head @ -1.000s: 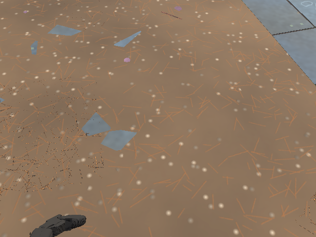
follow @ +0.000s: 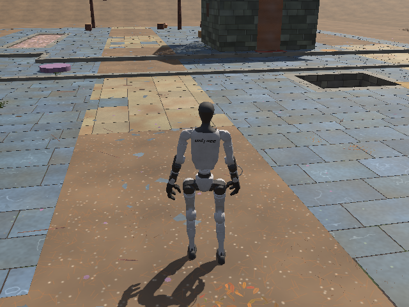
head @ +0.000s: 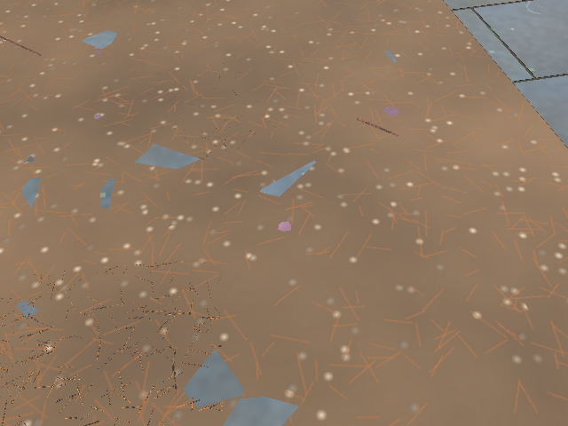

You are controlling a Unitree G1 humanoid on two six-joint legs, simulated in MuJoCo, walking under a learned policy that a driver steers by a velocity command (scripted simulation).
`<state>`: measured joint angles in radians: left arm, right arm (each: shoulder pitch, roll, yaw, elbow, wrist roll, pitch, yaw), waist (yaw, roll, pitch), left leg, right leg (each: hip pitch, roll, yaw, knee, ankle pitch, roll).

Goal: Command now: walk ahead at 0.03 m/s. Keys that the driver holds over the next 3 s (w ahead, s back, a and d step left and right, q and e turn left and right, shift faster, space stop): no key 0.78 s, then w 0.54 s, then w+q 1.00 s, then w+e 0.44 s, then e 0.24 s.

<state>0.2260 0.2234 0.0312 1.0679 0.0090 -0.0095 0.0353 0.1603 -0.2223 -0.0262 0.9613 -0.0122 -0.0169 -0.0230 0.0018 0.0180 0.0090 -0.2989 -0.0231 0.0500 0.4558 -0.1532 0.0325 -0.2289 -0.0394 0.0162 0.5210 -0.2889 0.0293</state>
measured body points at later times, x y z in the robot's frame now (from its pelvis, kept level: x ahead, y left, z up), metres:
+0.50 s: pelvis +0.03 -0.01 +0.00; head +0.04 -0.01 +0.45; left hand +0.06 +0.24 -0.15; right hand +0.11 -0.27 -0.15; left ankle +0.06 +0.10 -0.74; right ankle -0.01 -0.14 -0.74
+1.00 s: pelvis +0.06 -0.01 -0.01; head +0.06 +0.00 +0.44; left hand +0.01 +0.24 -0.16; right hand +0.09 -0.26 -0.15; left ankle +0.05 +0.10 -0.72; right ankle -0.01 -0.14 -0.74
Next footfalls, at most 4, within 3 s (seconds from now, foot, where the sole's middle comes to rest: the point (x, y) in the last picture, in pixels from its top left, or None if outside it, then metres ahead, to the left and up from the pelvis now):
1.52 right None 0.49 -0.12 -0.77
2.08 left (228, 352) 0.71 0.20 -0.77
2.60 right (241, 238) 1.09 0.19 -0.77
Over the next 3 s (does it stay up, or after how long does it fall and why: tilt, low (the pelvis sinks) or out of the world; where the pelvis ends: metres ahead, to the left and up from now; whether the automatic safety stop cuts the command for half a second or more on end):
stays up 1.08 0.27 0.00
